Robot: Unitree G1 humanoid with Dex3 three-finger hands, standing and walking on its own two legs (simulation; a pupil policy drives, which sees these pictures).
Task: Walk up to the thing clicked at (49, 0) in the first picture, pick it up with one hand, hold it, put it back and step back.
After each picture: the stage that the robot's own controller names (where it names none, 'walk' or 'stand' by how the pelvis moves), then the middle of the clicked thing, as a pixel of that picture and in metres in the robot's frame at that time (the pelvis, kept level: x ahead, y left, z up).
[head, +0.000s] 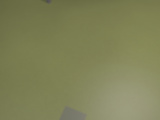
stand; out of the picture +2.24 +0.43 -0.65
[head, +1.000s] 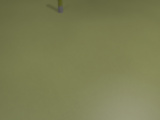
walk; (60, 4) +2.13 +0.19 -0.64
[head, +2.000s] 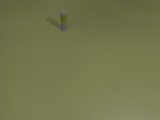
walk; (63, 21) +1.49 +0.13 -0.65
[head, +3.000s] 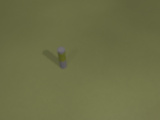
walk; (62, 58) +0.98 +0.15 -0.65
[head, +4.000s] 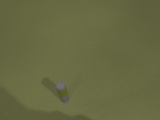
walk; (63, 92) +0.61 +0.19 -0.63
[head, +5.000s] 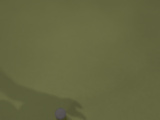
stand; (61, 119) +0.41 +0.14 -0.63
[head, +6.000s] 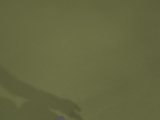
stand; out of the picture +0.38 +0.15 -0.66
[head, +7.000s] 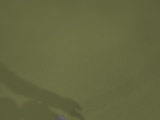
stand; out of the picture +0.39 +0.15 -0.66
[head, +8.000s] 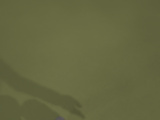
stand; out of the picture +0.37 +0.15 -0.66
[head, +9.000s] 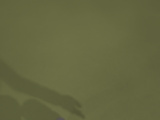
stand; out of the picture +0.37 +0.15 -0.66
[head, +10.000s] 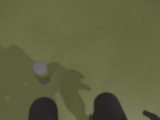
go down; (42, 74) +0.43 +0.15 -0.41
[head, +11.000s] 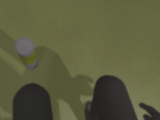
go down; (28, 56) +0.46 +0.18 -0.28
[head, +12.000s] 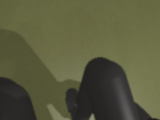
close in; out of the picture +0.45 +0.22 -0.18
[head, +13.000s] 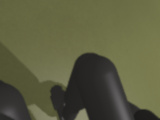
close; out of the picture +0.45 +0.23 -0.17
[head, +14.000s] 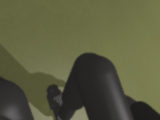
lift; out of the picture +0.43 +0.23 -0.17
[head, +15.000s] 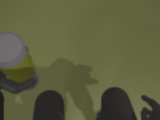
lift; (20, 68) +0.34 +0.19 +0.02
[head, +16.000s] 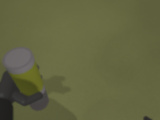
hold; (30, 84) +0.31 +0.17 +0.05
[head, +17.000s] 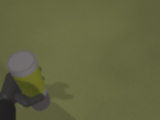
hold; (33, 85) +0.31 +0.16 +0.05
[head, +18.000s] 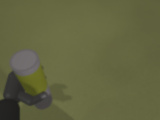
crouch; (35, 84) +0.31 +0.15 +0.05
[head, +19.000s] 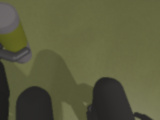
crouch; (14, 40) +0.45 +0.17 -0.04
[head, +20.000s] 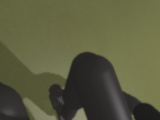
lower; out of the picture +0.44 +0.25 -0.17
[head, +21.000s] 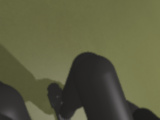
lower; out of the picture +0.45 +0.26 -0.17
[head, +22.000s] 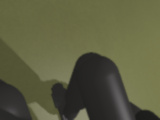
lower; out of the picture +0.44 +0.26 -0.17
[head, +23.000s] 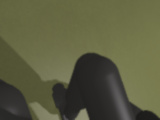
lower; out of the picture +0.44 +0.25 -0.17
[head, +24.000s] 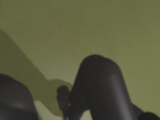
loosen; out of the picture +0.43 +0.22 -0.15
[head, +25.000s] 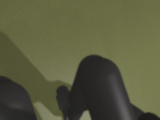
withdraw; out of the picture +0.43 +0.22 -0.17
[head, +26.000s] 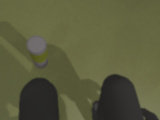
walk; (39, 54) +0.45 +0.17 -0.26
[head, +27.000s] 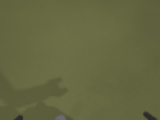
stand; out of the picture +0.37 +0.13 -0.59
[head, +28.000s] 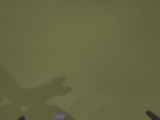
stand; out of the picture +0.38 +0.15 -0.60
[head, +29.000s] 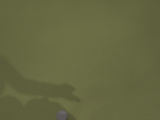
stand; out of the picture +0.38 +0.14 -0.62
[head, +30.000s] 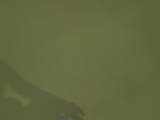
walk; out of the picture +0.39 +0.14 -0.66
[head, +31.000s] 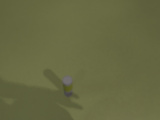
walk; (67, 87) +0.56 +0.08 -0.63
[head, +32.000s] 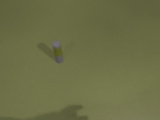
walk; (58, 52) +0.89 +0.21 -0.62
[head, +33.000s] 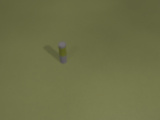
stand; (62, 53) +1.04 +0.17 -0.64
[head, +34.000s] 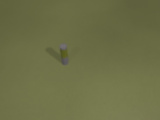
stand; (64, 54) +1.05 +0.16 -0.66
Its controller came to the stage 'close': yes
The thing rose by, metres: 0.69
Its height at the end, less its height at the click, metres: +0.00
